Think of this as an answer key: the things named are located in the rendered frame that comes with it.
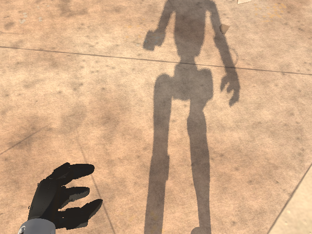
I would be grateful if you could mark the left robot forearm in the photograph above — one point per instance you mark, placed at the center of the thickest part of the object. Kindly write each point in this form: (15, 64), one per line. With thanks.
(37, 226)

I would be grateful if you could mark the left robot hand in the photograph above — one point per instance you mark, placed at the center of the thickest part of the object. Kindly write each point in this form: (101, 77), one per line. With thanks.
(51, 195)

